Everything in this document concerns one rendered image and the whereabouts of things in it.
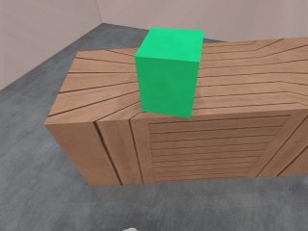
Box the carton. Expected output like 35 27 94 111
135 28 204 118

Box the pedestal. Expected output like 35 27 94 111
44 37 308 188

